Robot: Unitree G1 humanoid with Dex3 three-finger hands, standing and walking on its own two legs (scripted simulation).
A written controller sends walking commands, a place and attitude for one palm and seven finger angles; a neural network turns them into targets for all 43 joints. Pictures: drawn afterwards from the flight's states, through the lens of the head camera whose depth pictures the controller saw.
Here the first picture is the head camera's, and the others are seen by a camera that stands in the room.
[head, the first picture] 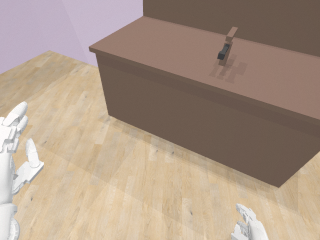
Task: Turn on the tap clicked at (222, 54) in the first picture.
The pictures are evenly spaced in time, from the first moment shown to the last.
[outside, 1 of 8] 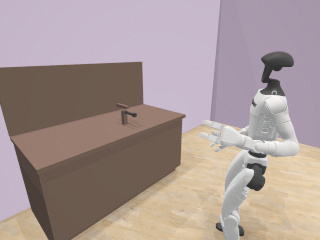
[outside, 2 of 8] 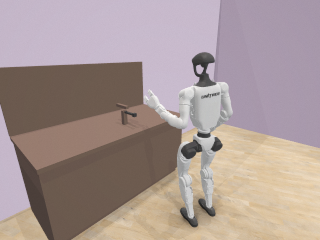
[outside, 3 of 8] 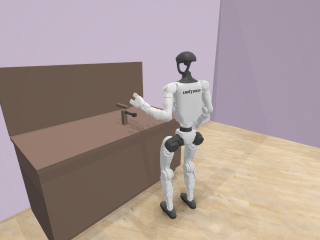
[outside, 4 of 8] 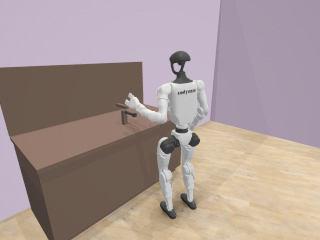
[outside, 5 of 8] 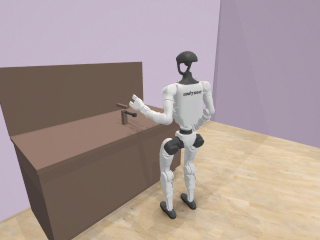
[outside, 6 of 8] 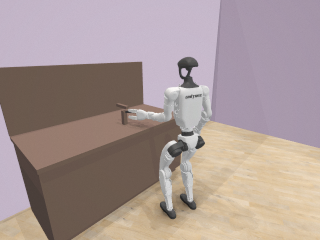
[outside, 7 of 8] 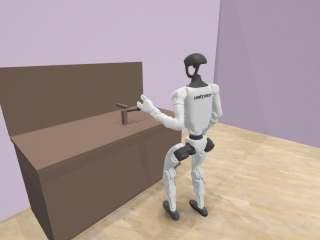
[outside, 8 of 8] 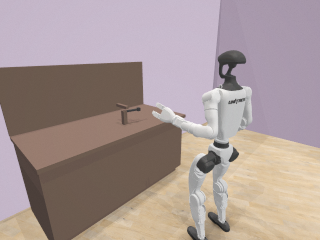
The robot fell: no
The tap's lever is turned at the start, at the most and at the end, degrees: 0 76 76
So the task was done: yes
